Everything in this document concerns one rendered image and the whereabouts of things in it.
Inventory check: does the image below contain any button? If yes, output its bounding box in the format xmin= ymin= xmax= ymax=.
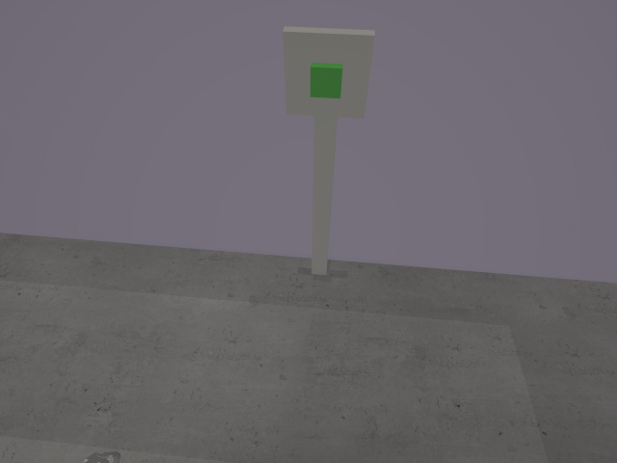
xmin=310 ymin=63 xmax=343 ymax=98

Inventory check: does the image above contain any panel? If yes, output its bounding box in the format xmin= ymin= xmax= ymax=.
xmin=282 ymin=26 xmax=375 ymax=275

